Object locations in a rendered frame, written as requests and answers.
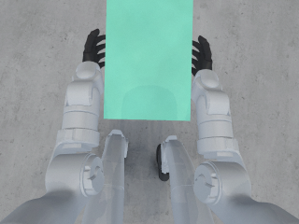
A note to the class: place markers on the left robot upper arm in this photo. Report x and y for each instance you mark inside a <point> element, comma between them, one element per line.
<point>71,181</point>

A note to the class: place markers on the robot right forearm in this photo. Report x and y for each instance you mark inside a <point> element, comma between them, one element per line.
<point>214,121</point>

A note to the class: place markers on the right robot hand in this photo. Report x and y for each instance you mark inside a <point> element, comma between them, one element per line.
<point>203,57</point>

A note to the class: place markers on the carton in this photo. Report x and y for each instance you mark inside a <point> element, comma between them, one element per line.
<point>148,60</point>

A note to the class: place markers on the right robot upper arm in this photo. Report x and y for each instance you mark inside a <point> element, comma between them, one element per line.
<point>225,188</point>

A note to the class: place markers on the robot left forearm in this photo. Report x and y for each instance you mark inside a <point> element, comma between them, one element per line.
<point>79,131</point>

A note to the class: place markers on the left robot hand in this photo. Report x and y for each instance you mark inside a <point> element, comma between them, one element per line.
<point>91,50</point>

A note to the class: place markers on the robot right thigh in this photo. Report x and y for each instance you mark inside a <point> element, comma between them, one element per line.
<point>186,207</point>

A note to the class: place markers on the right robot foot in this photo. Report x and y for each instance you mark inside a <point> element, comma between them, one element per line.
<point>162,176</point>

